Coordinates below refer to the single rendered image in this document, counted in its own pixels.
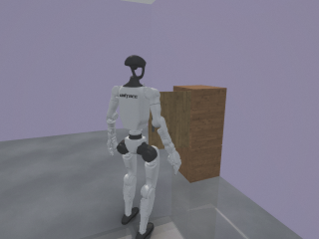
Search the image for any humanoid robot head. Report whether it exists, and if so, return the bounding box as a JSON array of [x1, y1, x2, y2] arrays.
[[123, 55, 146, 88]]

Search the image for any robot left forearm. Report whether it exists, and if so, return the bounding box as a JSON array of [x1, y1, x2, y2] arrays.
[[106, 117, 117, 140]]

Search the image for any robot right upper arm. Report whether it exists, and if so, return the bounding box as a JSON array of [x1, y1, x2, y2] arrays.
[[145, 87, 162, 127]]

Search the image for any robot right hand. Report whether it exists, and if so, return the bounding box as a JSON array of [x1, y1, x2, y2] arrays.
[[167, 151, 181, 175]]

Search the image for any robot left hand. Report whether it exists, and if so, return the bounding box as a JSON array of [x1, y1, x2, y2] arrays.
[[107, 138, 118, 156]]

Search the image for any robot right forearm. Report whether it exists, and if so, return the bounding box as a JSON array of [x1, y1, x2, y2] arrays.
[[157, 117, 175, 154]]

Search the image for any left robot foot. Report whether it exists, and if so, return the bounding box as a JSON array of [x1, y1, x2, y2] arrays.
[[122, 207, 140, 225]]

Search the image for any cupboard door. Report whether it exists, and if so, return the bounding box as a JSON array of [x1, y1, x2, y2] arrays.
[[148, 91, 191, 149]]

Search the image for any robot left upper arm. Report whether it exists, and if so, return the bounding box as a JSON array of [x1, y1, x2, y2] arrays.
[[107, 86, 122, 120]]

